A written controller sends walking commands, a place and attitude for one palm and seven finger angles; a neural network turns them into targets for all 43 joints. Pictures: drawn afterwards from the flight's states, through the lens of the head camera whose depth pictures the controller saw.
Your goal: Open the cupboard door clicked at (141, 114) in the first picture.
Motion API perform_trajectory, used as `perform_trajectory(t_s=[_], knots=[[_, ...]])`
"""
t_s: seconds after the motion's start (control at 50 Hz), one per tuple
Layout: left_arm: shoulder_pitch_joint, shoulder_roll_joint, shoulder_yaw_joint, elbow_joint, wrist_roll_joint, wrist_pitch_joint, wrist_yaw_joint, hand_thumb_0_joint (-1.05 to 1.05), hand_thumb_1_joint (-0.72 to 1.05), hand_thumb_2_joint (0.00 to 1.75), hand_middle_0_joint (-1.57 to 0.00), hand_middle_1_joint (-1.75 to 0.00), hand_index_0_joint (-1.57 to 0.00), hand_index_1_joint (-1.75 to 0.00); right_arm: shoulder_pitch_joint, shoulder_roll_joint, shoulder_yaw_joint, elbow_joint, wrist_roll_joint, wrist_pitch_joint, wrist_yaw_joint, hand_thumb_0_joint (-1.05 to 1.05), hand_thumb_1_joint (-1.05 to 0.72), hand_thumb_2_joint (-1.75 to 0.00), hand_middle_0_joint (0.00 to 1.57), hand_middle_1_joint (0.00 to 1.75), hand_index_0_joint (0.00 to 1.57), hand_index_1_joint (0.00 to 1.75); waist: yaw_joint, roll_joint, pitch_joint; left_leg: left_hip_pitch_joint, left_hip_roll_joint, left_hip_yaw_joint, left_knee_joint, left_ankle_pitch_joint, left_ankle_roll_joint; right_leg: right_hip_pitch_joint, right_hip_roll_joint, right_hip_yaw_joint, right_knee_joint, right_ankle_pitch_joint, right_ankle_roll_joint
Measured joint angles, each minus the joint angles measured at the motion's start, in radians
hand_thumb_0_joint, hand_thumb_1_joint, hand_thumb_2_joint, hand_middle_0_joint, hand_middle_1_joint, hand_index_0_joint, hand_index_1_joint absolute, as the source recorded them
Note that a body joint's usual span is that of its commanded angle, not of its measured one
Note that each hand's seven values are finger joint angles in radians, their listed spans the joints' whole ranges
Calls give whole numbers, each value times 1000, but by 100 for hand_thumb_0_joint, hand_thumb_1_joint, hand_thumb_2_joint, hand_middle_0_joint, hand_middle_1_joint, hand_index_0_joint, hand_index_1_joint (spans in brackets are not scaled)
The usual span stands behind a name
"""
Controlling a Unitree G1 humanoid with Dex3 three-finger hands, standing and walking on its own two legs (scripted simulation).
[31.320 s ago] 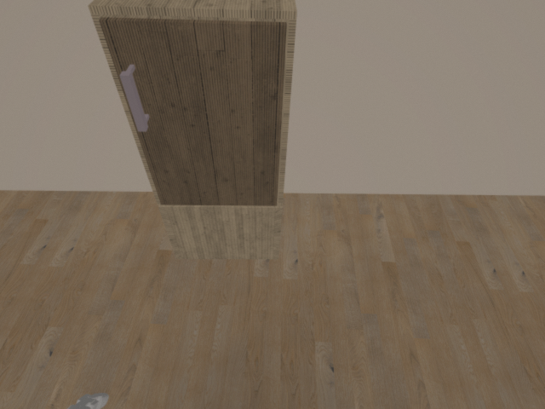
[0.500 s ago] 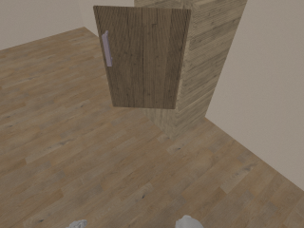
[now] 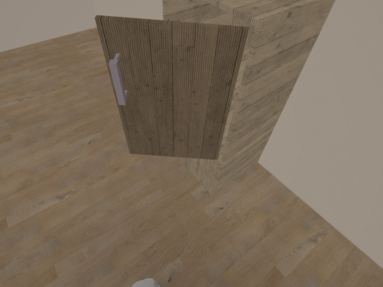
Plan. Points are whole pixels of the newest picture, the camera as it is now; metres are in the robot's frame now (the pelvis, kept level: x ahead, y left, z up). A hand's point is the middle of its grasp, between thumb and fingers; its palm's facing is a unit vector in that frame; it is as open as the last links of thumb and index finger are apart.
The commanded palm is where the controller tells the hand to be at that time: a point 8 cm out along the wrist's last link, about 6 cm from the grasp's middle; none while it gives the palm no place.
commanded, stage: take the last steps up to it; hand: left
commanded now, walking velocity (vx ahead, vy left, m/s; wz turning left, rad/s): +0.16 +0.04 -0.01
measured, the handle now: (120, 80) +0.66 +0.26 +0.03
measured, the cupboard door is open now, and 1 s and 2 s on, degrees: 48 48 48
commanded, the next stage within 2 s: come to a stop and stand still in 0.02 s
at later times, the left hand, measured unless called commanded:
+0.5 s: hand (115, 278) +0.16 +0.19 -0.18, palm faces -0.01 -0.97 -0.25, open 7.3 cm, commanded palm none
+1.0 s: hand out of the picture +0.11 +0.20 -0.17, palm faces +0.00 -0.97 -0.24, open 7.4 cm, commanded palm none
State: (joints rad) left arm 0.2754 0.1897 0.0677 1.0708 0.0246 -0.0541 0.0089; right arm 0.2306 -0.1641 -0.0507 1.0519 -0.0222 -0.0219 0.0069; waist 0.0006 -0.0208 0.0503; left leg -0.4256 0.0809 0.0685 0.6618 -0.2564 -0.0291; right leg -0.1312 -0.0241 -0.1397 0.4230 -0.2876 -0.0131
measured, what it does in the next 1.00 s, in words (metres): steps on the spot: left foot, then right foot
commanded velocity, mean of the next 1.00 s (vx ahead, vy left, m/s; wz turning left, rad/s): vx -0.10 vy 0.00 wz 0.00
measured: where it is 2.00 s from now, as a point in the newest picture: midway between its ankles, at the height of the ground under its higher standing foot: outside the picture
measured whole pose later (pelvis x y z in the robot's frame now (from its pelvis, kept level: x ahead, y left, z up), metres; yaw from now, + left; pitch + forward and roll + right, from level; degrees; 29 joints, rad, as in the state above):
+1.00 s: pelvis +0.07 +0.01 +0.00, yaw -1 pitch +0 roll +1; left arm 0.21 0.19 0.02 1.06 0.01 0.02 0.03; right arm 0.16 -0.16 -0.02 1.05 0.00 0.01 -0.03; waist -0.01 -0.01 0.06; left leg -0.22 0.00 0.07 0.47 -0.25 0.01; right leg -0.17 -0.02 0.01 0.50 -0.33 0.00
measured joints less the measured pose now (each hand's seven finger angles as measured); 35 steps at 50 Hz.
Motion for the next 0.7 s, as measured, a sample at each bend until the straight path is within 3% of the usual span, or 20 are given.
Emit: perform_trajectory(t_s=[0.04,0.06,0.12,0.18,0.28,0.36,0.4,0.44,0.48,0.56,0.62,0.66,0.68,0.7], knots=[[38,-4,-3,19,-1,11,-5,-1,94,90,-20,-30,-20,-30,-13,-17,1,-14,-1,-16,2,1,-93,-90,19,30,20,30,11,4,-14,60,-14,12,-110,34,4,6,-9,6,53,-53,19],[53,-4,-5,26,-2,18,-7,-1,93,90,-20,-30,-20,-30,-20,-21,0,-20,-3,-25,0,0,-93,-90,19,30,20,30,12,-2,-21,69,-24,19,-117,69,27,-7,-21,12,106,-91,19],[60,1,-10,41,-2,46,-8,0,93,90,-20,-30,-19,-30,-36,-10,9,-44,-10,-37,-11,0,-92,-90,19,30,20,30,16,-28,-18,82,-44,50,-71,18,67,-128,-32,59,428,-218,0],[26,0,-15,37,-1,53,-9,1,92,90,-20,-29,-19,-30,-28,8,26,-49,-8,-40,-26,0,-92,-90,19,30,20,30,11,-32,-9,131,-60,55,-135,23,64,-244,-34,72,611,-172,3],[-49,-17,-30,-7,-11,59,6,1,92,90,-20,-29,-19,-30,-32,9,38,-11,2,-12,-50,-1,-94,-90,20,30,20,30,10,-17,18,189,-73,43,-211,42,63,-251,-39,85,379,-84,35],[-69,2,-25,-36,-4,70,9,1,93,90,-20,-30,-19,-30,-37,13,31,6,9,24,-46,0,-94,-90,20,30,21,30,7,-21,19,188,-67,50,-155,-9,42,-187,-34,92,188,60,29],[-75,7,-22,-43,2,73,11,1,93,90,-20,-30,-19,-30,-45,9,20,5,13,39,-43,0,-93,-90,20,30,21,30,5,-12,19,174,-53,54,-112,-42,29,-177,-22,95,180,15,8],[-86,4,-27,-47,4,75,10,1,93,90,-20,-29,-19,-30,-49,-3,9,-4,18,50,-39,0,-92,-90,20,30,21,30,-13,13,23,153,-43,33,-69,-66,17,-180,-10,82,191,-23,-6],[-101,-2,-29,-51,3,70,16,1,92,90,-20,-30,-20,-30,-52,-14,1,-8,20,62,-38,0,-92,-90,20,30,20,30,-22,24,30,123,-56,0,39,-173,11,-176,-8,70,183,-25,-13],[-130,-11,-25,-69,3,63,29,1,92,90,-20,-30,-20,-30,-64,-23,-1,-4,25,79,-39,0,-91,-90,20,30,20,30,-12,9,51,97,-92,-34,181,-278,-4,-156,-15,68,136,4,-16],[-140,-7,-20,-77,2,64,30,1,91,90,-20,-30,-20,-30,-74,-20,2,-8,27,76,-36,0,-91,-90,20,30,20,30,-6,-18,58,130,-99,-25,73,-222,-16,-151,-25,71,114,22,-7],[-139,-2,-19,-77,-3,68,30,1,91,90,-20,-30,-20,-30,-74,-20,6,-15,25,67,-33,0,-91,-90,20,30,20,30,-7,-28,57,181,-93,-18,-85,-85,-16,-158,-27,71,130,18,4],[-136,-3,-20,-77,-8,72,28,1,91,90,-20,-30,-20,-30,-69,-24,7,-20,21,60,-32,0,-91,-90,20,30,20,30,-9,-19,50,201,-80,-21,-145,-5,-1,-167,-19,65,149,9,10],[-138,3,-19,-72,-11,78,27,1,91,90,-20,-30,-20,-30,-68,-18,6,-19,17,56,-34,0,-91,-90,20,30,20,30,-8,-31,50,202,-87,-17,-140,-5,21,-174,-26,70,175,-12,15]])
